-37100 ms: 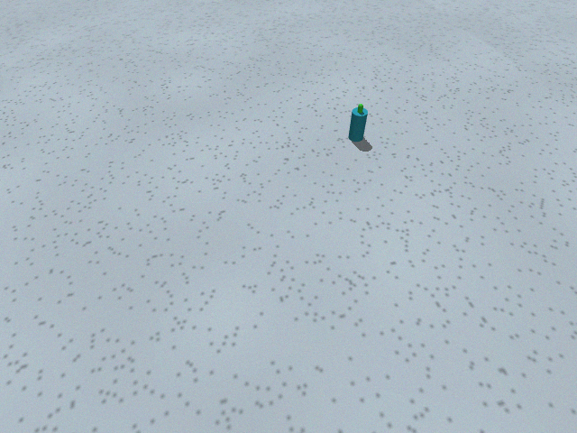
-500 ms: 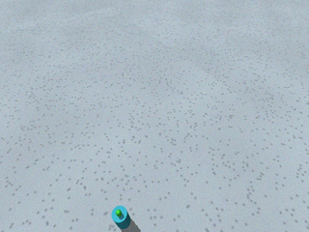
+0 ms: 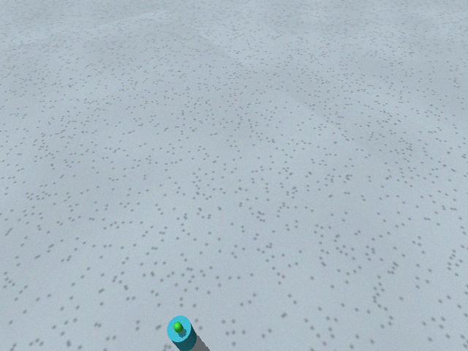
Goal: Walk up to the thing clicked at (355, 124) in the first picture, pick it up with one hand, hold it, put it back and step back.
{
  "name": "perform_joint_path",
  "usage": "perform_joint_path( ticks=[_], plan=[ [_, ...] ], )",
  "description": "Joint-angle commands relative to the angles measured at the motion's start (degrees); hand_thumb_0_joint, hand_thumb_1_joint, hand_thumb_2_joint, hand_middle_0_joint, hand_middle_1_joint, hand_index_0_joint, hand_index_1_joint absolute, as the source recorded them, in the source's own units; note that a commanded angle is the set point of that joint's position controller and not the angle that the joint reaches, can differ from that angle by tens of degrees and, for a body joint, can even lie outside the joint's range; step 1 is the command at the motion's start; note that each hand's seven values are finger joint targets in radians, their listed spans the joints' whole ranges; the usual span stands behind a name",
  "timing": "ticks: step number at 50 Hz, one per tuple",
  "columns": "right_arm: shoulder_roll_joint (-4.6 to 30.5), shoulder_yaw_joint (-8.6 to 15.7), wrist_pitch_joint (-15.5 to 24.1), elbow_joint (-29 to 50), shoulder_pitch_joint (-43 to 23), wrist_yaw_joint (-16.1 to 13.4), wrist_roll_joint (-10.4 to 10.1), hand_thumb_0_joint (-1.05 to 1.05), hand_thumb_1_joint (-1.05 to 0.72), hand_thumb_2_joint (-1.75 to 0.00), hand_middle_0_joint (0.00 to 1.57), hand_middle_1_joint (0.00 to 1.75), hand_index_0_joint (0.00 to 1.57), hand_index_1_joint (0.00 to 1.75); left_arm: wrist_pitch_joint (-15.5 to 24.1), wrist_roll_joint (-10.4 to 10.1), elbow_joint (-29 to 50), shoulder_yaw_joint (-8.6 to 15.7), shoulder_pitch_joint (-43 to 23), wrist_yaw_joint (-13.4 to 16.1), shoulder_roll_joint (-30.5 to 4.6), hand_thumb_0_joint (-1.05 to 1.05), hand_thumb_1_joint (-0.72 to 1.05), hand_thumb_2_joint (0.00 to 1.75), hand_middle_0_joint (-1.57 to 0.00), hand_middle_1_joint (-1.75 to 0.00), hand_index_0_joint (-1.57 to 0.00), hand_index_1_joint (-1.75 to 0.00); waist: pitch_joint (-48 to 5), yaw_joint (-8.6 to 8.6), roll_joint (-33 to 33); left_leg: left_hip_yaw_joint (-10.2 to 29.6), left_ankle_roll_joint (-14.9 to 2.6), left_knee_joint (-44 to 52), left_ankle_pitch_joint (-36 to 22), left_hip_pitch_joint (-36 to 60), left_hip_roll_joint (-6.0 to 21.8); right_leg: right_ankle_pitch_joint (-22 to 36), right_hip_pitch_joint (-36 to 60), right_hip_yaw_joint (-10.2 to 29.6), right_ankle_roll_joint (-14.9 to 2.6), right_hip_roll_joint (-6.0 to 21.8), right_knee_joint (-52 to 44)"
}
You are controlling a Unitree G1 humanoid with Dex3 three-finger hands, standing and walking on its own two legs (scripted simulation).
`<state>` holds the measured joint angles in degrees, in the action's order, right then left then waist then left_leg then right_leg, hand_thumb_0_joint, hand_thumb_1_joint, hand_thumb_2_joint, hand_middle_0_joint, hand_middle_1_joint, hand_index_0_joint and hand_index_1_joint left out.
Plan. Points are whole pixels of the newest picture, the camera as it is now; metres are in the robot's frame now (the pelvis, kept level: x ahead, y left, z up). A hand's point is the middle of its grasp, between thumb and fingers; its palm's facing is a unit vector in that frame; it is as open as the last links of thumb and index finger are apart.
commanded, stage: stand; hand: left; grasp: from the side
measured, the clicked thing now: (181, 332) +0.29 +0.22 -0.68
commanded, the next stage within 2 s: step back in 0.34 s
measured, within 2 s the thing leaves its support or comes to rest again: neither
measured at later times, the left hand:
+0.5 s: hand out of the picture +0.08 +0.26 -0.17, palm faces -0.03 -0.93 -0.38, open 7.4 cm
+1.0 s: hand out of the picture -0.02 +0.26 -0.18, palm faces +0.02 -0.92 -0.39, open 7.4 cm
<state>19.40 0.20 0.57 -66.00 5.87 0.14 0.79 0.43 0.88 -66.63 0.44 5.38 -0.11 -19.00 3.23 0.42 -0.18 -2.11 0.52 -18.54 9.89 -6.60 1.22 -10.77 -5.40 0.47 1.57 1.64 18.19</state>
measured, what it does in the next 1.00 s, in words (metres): walks backwards: left foot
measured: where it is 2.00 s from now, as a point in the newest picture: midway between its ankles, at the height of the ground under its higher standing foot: outside the picture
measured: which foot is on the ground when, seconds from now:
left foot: down 0.00-0.62, up 0.64-0.96, down 0.98-1.00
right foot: down 0.00-1.00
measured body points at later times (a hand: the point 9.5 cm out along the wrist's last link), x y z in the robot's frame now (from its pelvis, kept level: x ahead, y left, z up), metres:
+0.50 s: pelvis -0.02 -0.01 -0.01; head +0.03 +0.00 +0.43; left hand +0.08 +0.31 -0.14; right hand +0.07 -0.31 -0.14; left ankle +0.00 +0.12 -0.75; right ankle -0.01 -0.14 -0.75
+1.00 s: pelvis -0.13 -0.01 -0.03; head -0.06 +0.00 +0.41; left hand -0.02 +0.31 -0.15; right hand -0.03 -0.32 -0.16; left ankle -0.15 +0.10 -0.75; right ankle -0.03 -0.13 -0.75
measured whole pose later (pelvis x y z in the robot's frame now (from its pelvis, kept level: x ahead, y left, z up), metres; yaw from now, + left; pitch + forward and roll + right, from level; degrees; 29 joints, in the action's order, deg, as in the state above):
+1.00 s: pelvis -0.13 -0.01 -0.03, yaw +3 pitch -2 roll +1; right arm 22.0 3.1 -3.2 -53.0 8.4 0.6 1.7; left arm -2.6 1.2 -46.8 3.0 5.6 0.9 -21.8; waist 11.7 0.0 1.7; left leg 1.5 -1.4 -38.2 22.1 -14.0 -3.0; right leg -14.5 -25.3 -0.6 -0.1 3.1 40.1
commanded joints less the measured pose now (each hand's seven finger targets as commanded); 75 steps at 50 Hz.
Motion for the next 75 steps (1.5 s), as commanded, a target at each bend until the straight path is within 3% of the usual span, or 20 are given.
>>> perform_joint_path(
  ticks=[1, 16, 19, 28, 30, 31, 33, 36, 42, 47, 49, 50, 51, 54, 60, 65, 67, 69, 71, 75],
  plan=[
    [11.62, 2.23, 1.19, 3.15, -1.79, -0.94, -0.01, 0.0, -0.9, -0.9, 0.2, 0.3, 0.2, 0.3, 1.19, -0.17, 3.39, 2.09, -1.67, 1.04, -11.81, 0.0, 0.9, 0.9, -0.2, -0.3, -0.2, -0.3, -4.94, -0.17, 0.32, 5.17, -1.09, 2.7, -8.31, 1.77, 6.52, 9.69, -0.27, 3.98, -1.99, 6.05, -2.19],
    [11.77, 2.19, 1.16, 3.28, -1.71, -0.84, -0.1, 0.0, -0.9, -0.9, 0.2, 0.3, 0.2, 0.3, 1.17, -0.23, 3.77, 2.01, -1.31, 0.92, -12.23, 0.0, 0.9, 0.9, -0.2, -0.3, -0.2, -0.3, -4.16, -0.15, 0.3, 5.19, -1.12, 2.88, -7.63, 2.03, 6.66, 9.15, -1.02, 3.87, -2.13, 5.97, -2.47],
    [15.29, 4.16, -0.58, 6.22, -1.58, -0.48, -1.25, 0.0, -0.9, -0.9, 0.2, 0.3, 0.2, 0.3, 0.21, -1.65, 8.32, 3.99, -0.18, 1.42, -14.9, 0.0, 0.9, 0.9, -0.2, -0.3, -0.2, -0.3, -3.9, 0.71, -0.42, 6.18, -4.58, -4.74, -23.15, -1.05, 7.24, 20.47, -4.32, 2.87, -3.34, 3.89, 8.56],
    [17.02, 6.69, -2.97, 16.28, -7.55, -0.44, -0.3, 0.0, -0.9, -0.9, 0.2, 0.3, 0.2, 0.3, -2.17, -0.39, 12.97, 5.07, 8.75, 0.83, -13.49, 0.0, 0.9, 0.9, -0.2, -0.3, -0.2, -0.3, -8.71, -2.72, -10.27, 10.39, -12.93, -11.45, -15.51, -13.62, 14.18, -8.59, -4.41, 0.63, -5.26, -1.67, 27.67],
    [13.8, 5.93, -3.83, 17.55, -7.27, -0.25, -1.05, 0.0, -0.9, -0.9, 0.2, 0.3, 0.2, 0.3, -1.41, 0.11, 13.92, 6.02, 9.36, 0.82, -16.04, 0.0, 0.9, 0.9, -0.2, -0.3, -0.2, -0.3, -5.49, -3.52, 2.65, 4.37, -5.76, -28.26, -2.01, -15.58, 2.62, 10.02, -7.2, 12.43, -7.94, 7.63, 8.01],
    [9.88, 4.84, -4.18, 18.57, -7.13, -0.63, -1.51, 0.0, -0.9, -0.9, 0.2, 0.3, 0.2, 0.3, -0.64, 0.59, 15.55, 7.11, 7.18, 0.9, -20.38, 0.0, 0.9, 0.9, -0.2, -0.3, -0.2, -0.3, -1.92, -3.12, 13.96, 4.94, -2.24, -38.78, 21.84, -23.62, -8.75, 23.22, -6.69, 25.43, -12.07, 16.35, 1.37],
    [12.73, 5.86, -4.79, 16.82, -1.92, -1.39, -0.93, 0.0, -0.9, -0.9, 0.2, 0.3, 0.2, 0.3, -0.34, 1.12, 19.32, 7.41, 0.58, 1.77, -22.58, 0.0, 0.9, 0.9, -0.2, -0.3, -0.2, -0.3, -2.87, -1.03, 11.07, 15.0, -1.71, -56.16, 26.24, -19.37, -7.62, 19.66, -16.4, 29.46, -19.91, 21.53, 1.04],
    [14.63, 6.44, -4.14, 15.09, 4.32, -1.3, -1.88, 0.0, -0.9, -0.9, 0.2, 0.3, 0.2, 0.3, -0.29, 1.57, 21.47, 6.59, -4.62, 2.24, -17.32, 0.0, 0.9, 0.9, -0.2, -0.3, -0.2, -0.3, -6.04, 1.3, 7.25, 11.99, -0.56, -56.69, 18.04, -19.5, -7.9, 16.71, -9.16, 14.66, -14.25, 11.74, 6.6],
    [13.79, 5.05, -3.46, 18.06, 0.7, -1.63, 0.07, 0.0, -0.9, -0.9, 0.2, 0.3, 0.2, 0.3, -1.15, 1.04, 21.74, 6.99, 5.14, 2.97, -16.27, 0.0, 0.9, 0.9, -0.2, -0.3, -0.2, -0.3, -6.82, -4.27, 9.01, 8.29, 0.33, -35.2, 21.36, -21.22, -4.28, 24.6, 4.31, 14.9, -15.55, 14.73, 9.84],
    [13.64, 6.17, -2.62, 14.27, 10.8, -0.54, 0.82, 0.0, -0.9, -0.9, 0.2, 0.3, 0.2, 0.3, -2.06, 0.11, 24.36, 6.68, 0.7, 2.03, -17.39, 0.0, 0.9, 0.9, -0.2, -0.3, -0.2, -0.3, -8.2, 1.51, 9.16, 1.26, -2.66, -10.19, 5.31, -3.25, -3.55, 11.04, -8.05, 10.56, -9.32, 11.0, 13.15],
    [20.09, 7.68, -2.08, 16.75, 6.81, -0.15, 2.24, 0.0, -0.9, -0.9, 0.2, 0.3, 0.2, 0.3, -2.11, -0.25, 25.3, 5.59, 2.74, 1.77, -12.89, 0.0, 0.9, 0.9, -0.2, -0.3, -0.2, -0.3, -6.77, 0.69, -9.79, 26.98, -9.44, -1.54, -1.55, 0.03, 14.06, -12.27, -23.01, 3.25, -3.28, -1.84, 27.2],
    [24.14, 8.28, -2.02, 17.56, 4.78, 0.14, 1.5, 0.0, -0.9, -0.9, 0.2, 0.3, 0.2, 0.3, -1.99, 0.28, 25.67, 6.47, -2.12, 2.6, -14.52, 0.0, 0.9, 0.9, -0.2, -0.3, -0.2, -0.3, -4.55, 3.48, -14.47, 32.15, -17.16, 0.36, -9.67, -7.52, 20.64, -27.92, -22.64, 5.18, -1.72, -7.77, 39.92],
    [22.18, 7.91, -1.57, 17.83, 3.13, -0.18, 1.6, 0.0, -0.9, -0.9, 0.2, 0.3, 0.2, 0.3, -2.07, 0.96, 24.68, 6.68, -2.83, 2.99, -14.39, 0.0, 0.9, 0.9, -0.2, -0.3, -0.2, -0.3, -2.96, 2.83, -10.31, 30.41, -17.99, -0.94, -15.56, -9.8, 20.45, -27.65, -21.83, 10.21, -1.92, -8.22, 48.17],
    [16.43, 5.9, -1.46, 19.62, -3.18, -1.31, 1.33, 0.0, -0.9, -0.9, 0.2, 0.3, 0.2, 0.3, -2.09, -0.85, 21.56, 6.91, 4.79, 2.7, -13.55, 0.0, 0.9, 0.9, -0.2, -0.3, -0.2, -0.3, -1.34, -2.74, -8.0, 15.74, -13.19, -5.31, -20.15, -7.46, 12.59, -18.31, -24.41, 10.73, -2.73, -8.53, 55.12],
    [16.08, 6.15, -1.49, 20.07, 4.5, -1.7, 0.76, 0.0, -0.9, -0.9, 0.2, 0.3, 0.2, 0.3, -1.11, -0.03, 23.61, 6.74, 2.45, 1.79, -12.41, 0.0, 0.9, 0.9, -0.2, -0.3, -0.2, -0.3, -3.99, 1.88, -7.88, 14.72, -16.07, -11.39, -29.13, 3.98, 13.33, -20.52, -23.39, 5.98, 0.22, -5.65, 39.16],
    [17.14, 6.28, -2.74, 21.94, -0.03, -1.17, -0.16, 0.0, -0.9, -0.9, 0.2, 0.3, 0.2, 0.3, -0.36, 0.36, 19.83, 6.69, 10.98, 1.57, -11.07, 0.0, 0.9, 0.9, -0.2, -0.3, -0.2, -0.3, -8.08, -1.8, -9.72, 12.58, -11.16, -16.66, -18.0, -1.2, 11.27, -4.43, -7.61, -0.42, -1.63, -3.75, 7.9],
    [13.7, 5.2, -2.99, 22.15, 1.17, -0.89, -0.99, 0.0, -0.9, -0.9, 0.2, 0.3, 0.2, 0.3, 0.49, 1.79, 20.47, 8.01, 10.36, 1.8, -16.61, 0.0, 0.9, 0.9, -0.2, -0.3, -0.2, -0.3, -7.65, -1.16, 2.33, 9.69, -4.41, -24.35, 0.05, -17.78, 4.31, 5.08, 2.09, 15.95, -5.45, 5.12, 4.55],
    [14.03, 6.13, -3.65, 22.32, -2.5, -1.93, -0.58, 0.0, -0.9, -0.9, 0.2, 0.3, 0.2, 0.3, 0.65, 1.63, 23.39, 9.06, 5.5, 1.58, -23.15, 0.0, 0.9, 0.9, -0.2, -0.3, -0.2, -0.3, -2.16, -3.45, 14.18, 12.12, -0.34, -48.53, 27.69, -18.5, -5.55, 15.1, -15.07, 35.56, -20.39, 22.13, 1.37],
    [14.65, 6.14, -3.81, 19.88, 2.94, -1.68, -1.18, 0.0, -0.9, -0.9, 0.2, 0.3, 0.2, 0.3, 0.51, 0.45, 24.99, 7.8, -0.2, 2.1, -17.91, 0.0, 0.9, 0.9, -0.2, -0.3, -0.2, -0.3, -1.82, 0.76, 4.39, 15.16, -0.45, -54.85, 20.66, -19.62, -7.68, 19.82, -12.58, 19.61, -15.54, 13.81, 6.04],
    [13.97, 5.03, -2.94, 19.55, 4.57, -2.12, -1.21, 0.0, -0.9, -0.9, 0.2, 0.3, 0.2, 0.3, -0.23, 1.04, 25.79, 7.18, 3.21, 2.31, -14.81, 0.0, 0.9, 0.9, -0.2, -0.3, -0.2, -0.3, -3.77, -2.0, 7.1, 10.38, 0.81, -47.98, 19.58, -21.7, -7.98, 22.33, -3.58, 12.84, -13.31, 9.22, 9.7]
  ],
)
